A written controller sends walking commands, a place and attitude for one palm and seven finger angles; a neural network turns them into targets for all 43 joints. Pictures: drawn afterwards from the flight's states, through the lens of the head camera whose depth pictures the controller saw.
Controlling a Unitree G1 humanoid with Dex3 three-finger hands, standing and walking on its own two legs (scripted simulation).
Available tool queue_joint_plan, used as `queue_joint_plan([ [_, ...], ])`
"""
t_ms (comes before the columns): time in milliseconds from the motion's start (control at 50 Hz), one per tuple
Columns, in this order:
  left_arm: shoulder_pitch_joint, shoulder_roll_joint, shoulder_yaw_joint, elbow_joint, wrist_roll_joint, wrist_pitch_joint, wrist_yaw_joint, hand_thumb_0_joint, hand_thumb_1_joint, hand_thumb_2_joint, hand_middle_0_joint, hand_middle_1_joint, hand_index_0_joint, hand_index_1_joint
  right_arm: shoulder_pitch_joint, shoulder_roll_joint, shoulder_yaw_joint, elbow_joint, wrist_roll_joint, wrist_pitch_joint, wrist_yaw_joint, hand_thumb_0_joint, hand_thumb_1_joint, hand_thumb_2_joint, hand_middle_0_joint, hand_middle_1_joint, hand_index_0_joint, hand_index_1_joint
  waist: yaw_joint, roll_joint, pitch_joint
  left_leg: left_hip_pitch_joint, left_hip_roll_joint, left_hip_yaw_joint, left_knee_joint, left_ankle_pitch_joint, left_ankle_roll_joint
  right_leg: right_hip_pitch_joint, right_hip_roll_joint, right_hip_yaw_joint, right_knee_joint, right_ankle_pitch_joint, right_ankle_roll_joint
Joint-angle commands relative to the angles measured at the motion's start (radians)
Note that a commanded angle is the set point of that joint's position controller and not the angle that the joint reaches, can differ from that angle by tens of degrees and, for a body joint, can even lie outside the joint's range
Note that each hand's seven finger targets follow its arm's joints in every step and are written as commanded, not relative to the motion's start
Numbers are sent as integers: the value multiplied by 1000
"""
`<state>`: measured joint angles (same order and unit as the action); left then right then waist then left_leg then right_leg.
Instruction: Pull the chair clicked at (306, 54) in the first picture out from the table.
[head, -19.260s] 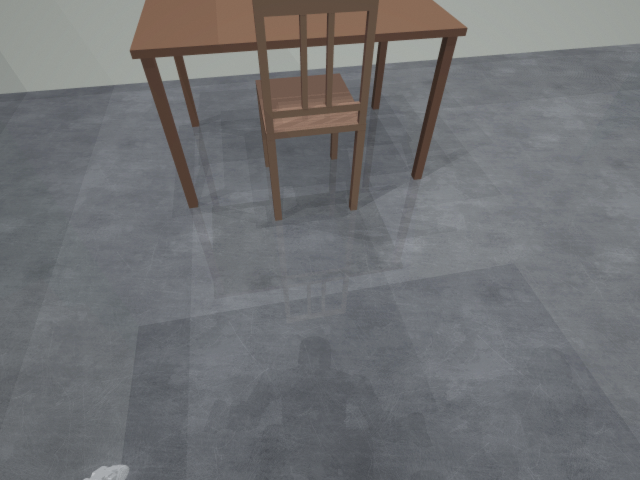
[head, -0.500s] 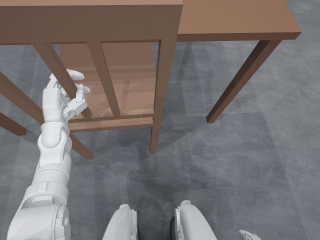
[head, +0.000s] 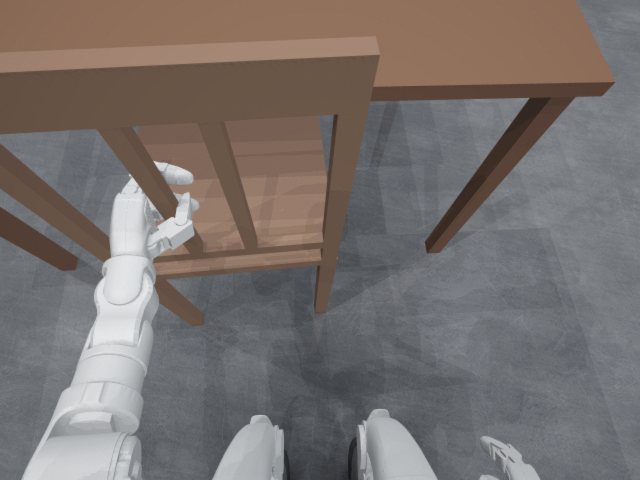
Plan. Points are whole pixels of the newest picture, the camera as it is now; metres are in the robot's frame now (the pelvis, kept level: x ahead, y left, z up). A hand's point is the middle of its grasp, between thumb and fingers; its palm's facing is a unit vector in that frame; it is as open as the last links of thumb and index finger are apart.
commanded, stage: step backward, pulling the chair out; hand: left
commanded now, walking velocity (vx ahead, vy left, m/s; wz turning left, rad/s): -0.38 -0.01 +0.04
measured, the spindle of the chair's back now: (165, 202) +0.45 +0.19 +0.00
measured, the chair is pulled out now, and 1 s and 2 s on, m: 0.02 0.11 0.26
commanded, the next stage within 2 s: none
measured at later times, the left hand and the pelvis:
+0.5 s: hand (192, 236) +0.40 +0.15 +0.00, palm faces +0.05 -0.99 -0.15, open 5.1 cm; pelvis +0.00 +0.01 +0.07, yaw -1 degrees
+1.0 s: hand (204, 286) +0.33 +0.13 +0.00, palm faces +0.08 -0.98 -0.16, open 5.1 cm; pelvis -0.05 -0.01 +0.07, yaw +0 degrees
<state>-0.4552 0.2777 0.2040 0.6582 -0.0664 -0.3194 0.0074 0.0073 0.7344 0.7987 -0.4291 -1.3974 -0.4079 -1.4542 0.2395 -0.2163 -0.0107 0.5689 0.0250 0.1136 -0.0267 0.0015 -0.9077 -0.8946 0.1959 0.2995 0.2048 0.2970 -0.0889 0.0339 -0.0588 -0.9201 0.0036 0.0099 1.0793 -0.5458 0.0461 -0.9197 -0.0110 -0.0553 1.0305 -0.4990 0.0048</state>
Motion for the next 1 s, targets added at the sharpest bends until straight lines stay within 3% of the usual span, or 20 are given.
queue_joint_plan([
  [0,-179,121,-70,-28,53,116,81,0,900,900,-500,-1450,-500,-1450,157,-156,-32,-72,17,29,-62,0,-900,-900,200,300,200,300,-20,14,-493,453,59,-73,-291,729,-19,510,-69,48,-255,752,-20],
  [60,-297,137,-74,71,56,112,100,0,900,900,-500,-1450,-500,-1450,160,-168,-28,-34,10,33,-76,0,-900,-900,200,300,200,300,-21,27,-458,504,86,-74,-357,853,-27,593,-101,58,-316,868,-13],
  [160,-336,126,-95,174,52,84,91,0,900,900,-500,-1450,-500,-1450,146,-175,-35,-12,10,22,-76,0,-900,-900,200,300,200,300,1,148,-403,612,125,-106,-428,926,-41,602,-107,68,-401,759,-25],
  [200,-338,118,-101,185,50,77,85,0,900,900,-500,-1450,-500,-1450,141,-178,-37,-9,10,9,-78,0,-900,-900,200,300,200,300,6,154,-387,658,142,-128,-447,988,-41,583,-89,64,-412,701,-24],
  [280,-317,102,-103,145,51,55,74,0,900,900,-500,-1450,-500,-1450,142,-172,-45,-3,-6,-8,-74,0,-900,-900,200,300,200,300,8,193,-402,839,169,-157,-451,1301,-45,515,-51,58,-413,583,-17],
  [320,-275,110,-88,141,55,50,68,0,900,900,-500,-1450,-500,-1450,139,-171,-50,-2,-13,-12,-67,0,-900,-900,200,300,200,300,16,184,-411,893,176,-164,-450,1349,-46,508,-37,54,-431,535,-17],
  [380,-247,96,-94,101,52,42,64,0,900,900,-500,-1450,-500,-1450,121,-168,-50,-12,-10,-17,-61,0,-900,-900,200,300,200,300,19,143,-403,864,182,-146,-458,1269,-50,560,-47,65,-463,595,-24],
  [480,-261,122,-79,88,50,34,76,0,900,900,-500,-1450,-500,-1450,120,-175,-51,2,-1,-25,-74,0,-900,-900,200,300,200,300,12,95,-445,773,160,-103,-439,1124,-68,698,-113,97,-461,902,-54],
  [580,-276,134,-89,130,51,35,84,0,900,900,-500,-1450,-500,-1450,99,-181,-47,17,13,-44,-93,0,-900,-900,200,300,200,300,14,9,-435,587,95,-63,-418,621,-81,816,-204,146,-492,1087,-89],
  [620,-271,152,-80,149,52,47,90,0,900,900,-500,-1450,-500,-1450,101,-195,-49,28,17,-50,-107,0,-900,-900,200,300,200,300,11,-8,-435,584,89,-66,-449,626,-78,830,-204,133,-484,1111,-83],
  [680,-298,101,-115,115,45,47,87,0,900,900,-500,-1450,-500,-1450,87,-191,-44,31,10,-58,-109,0,-900,-900,200,300,200,300,7,62,-433,745,142,-121,-513,1038,-53,697,-111,72,-440,914,-28],
  [720,-304,96,-112,96,50,46,84,0,900,900,-500,-1450,-500,-1450,77,-184,-46,36,-6,-56,-92,0,-900,-900,200,300,200,300,15,164,-433,919,206,-193,-527,1300,-17,536,-45,72,-387,468,-7],
  [740,-298,77,-119,98,53,45,83,0,900,900,-500,-1450,-500,-1450,69,-169,-46,36,-15,-57,-79,0,-900,-900,200,300,200,300,19,209,-428,976,231,-203,-531,1336,-1,480,-31,75,-366,302,-5],
  [780,-312,71,-119,92,52,44,84,0,900,900,-500,-1450,-500,-1450,47,-162,-45,27,-28,-65,-63,0,-900,-900,200,300,200,300,32,252,-377,976,253,-206,-550,1262,16,458,-28,76,-343,154,-12],
  [820,-324,97,-100,114,51,45,92,0,900,900,-500,-1450,-500,-1450,59,-168,-44,36,-24,-77,-64,0,-900,-900,200,300,200,300,34,190,-355,940,249,-199,-521,1220,26,507,-29,80,-401,245,-15],
  [880,-349,76,-128,141,51,48,87,0,900,900,-500,-1450,-500,-1450,46,-171,-39,47,-10,-93,-66,0,-900,-900,200,300,200,300,35,134,-310,743,206,-155,-504,975,-6,626,-63,94,-469,491,-20],
  [920,-336,141,-88,149,45,48,95,0,900,900,-500,-1450,-500,-1450,83,-187,-51,57,8,-99,-83,0,-900,-900,200,300,200,300,24,3,-382,671,142,-98,-436,837,-52,739,-136,137,-498,876,-48],
  [940,-327,141,-89,163,44,49,97,0,900,900,-500,-1450,-500,-1450,83,-185,-55,63,15,-101,-90,0,-900,-900,200,300,200,300,22,-30,-419,625,93,-60,-375,636,-78,803,-207,194,-510,1033,-82],
  [960,-340,136,-100,176,41,54,96,0,900,900,-500,-1450,-500,-1450,64,-180,-51,60,18,-107,-93,0,-900,-900,200,300,200,300,25,-72,-402,553,42,-57,-317,314,-93,856,-280,252,-539,1146,-118],
  [980,-345,147,-89,199,40,71,96,0,900,900,-500,-1450,-500,-1450,38,-181,-47,60,20,-113,-96,0,-900,-900,200,300,200,300,36,-92,-377,484,18,-79,-278,112,-92,882,-331,276,-555,1180,-137],
])
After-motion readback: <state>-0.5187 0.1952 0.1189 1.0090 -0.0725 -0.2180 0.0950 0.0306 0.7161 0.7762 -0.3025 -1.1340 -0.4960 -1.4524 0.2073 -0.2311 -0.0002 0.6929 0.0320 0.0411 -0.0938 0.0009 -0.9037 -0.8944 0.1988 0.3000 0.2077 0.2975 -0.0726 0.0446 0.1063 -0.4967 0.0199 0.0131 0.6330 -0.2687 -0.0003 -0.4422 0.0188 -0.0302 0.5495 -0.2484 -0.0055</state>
